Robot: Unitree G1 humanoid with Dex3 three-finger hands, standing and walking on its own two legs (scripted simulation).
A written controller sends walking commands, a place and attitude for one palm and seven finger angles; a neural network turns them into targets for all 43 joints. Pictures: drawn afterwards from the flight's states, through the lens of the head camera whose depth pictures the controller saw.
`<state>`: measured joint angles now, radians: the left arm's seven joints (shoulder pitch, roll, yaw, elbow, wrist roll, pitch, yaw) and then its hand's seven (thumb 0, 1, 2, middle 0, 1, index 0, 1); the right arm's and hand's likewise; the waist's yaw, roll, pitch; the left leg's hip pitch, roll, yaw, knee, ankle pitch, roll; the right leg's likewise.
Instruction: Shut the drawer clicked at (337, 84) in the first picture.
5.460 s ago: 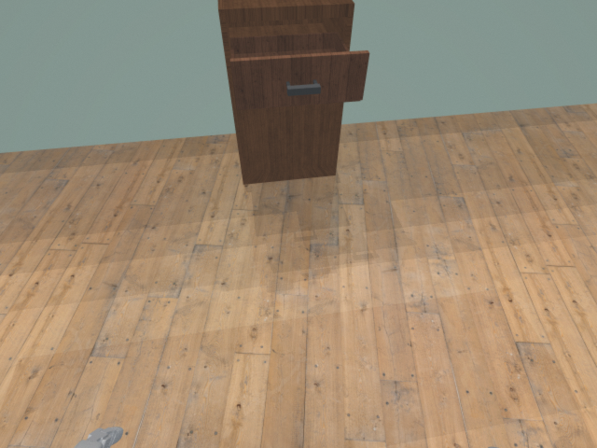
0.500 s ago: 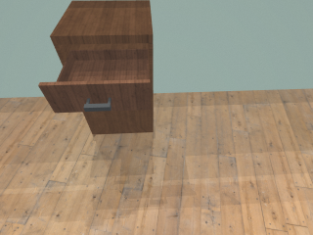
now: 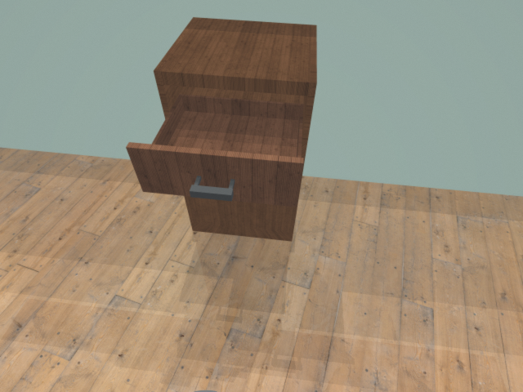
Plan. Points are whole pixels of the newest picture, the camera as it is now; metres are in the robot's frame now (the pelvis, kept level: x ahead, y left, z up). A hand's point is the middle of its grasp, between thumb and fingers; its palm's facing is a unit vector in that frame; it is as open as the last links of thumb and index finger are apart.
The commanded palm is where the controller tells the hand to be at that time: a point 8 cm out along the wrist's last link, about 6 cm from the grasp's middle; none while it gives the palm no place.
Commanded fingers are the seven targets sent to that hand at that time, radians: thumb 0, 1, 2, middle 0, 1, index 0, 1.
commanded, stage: take the last steps up to it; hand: left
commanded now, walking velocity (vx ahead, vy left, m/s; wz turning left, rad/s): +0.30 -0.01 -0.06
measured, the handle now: (213, 187) +0.58 +0.19 -0.10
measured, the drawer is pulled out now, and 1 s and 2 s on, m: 0.30 0.30 0.30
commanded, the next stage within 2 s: come to a stop and stand still in 0.66 s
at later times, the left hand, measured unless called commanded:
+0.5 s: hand (168, 328) +0.26 +0.22 -0.17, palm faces -0.05 -0.98 -0.18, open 7.4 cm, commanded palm none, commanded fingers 0.00 0.90 0.90 -0.20 -0.30 -0.20 -0.30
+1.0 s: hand (193, 311) +0.30 +0.18 -0.19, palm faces +0.02 -0.98 -0.18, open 7.3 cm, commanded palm none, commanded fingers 0.00 0.90 0.90 -0.20 -0.30 -0.20 -0.30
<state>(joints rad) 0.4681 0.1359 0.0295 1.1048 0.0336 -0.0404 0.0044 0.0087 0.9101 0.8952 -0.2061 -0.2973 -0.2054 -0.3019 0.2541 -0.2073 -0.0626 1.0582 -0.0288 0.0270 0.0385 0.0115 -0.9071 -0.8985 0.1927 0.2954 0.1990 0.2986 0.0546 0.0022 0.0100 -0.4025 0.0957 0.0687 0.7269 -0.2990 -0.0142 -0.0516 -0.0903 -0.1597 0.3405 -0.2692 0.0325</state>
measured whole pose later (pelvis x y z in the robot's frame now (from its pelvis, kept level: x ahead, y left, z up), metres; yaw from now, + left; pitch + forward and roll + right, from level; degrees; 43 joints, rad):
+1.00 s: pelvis +0.28 +0.01 -0.01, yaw -4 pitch -2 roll -1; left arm 0.25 0.17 0.03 1.10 0.01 0.01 0.03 0.00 0.92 0.90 -0.20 -0.30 -0.20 -0.30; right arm 0.19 -0.16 -0.03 1.05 -0.02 -0.02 -0.03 0.01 -0.93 -0.90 0.19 0.30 0.20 0.30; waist 0.03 -0.01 0.04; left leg -0.28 0.06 0.08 0.55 -0.23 0.00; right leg -0.23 -0.03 -0.13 0.52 -0.25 -0.01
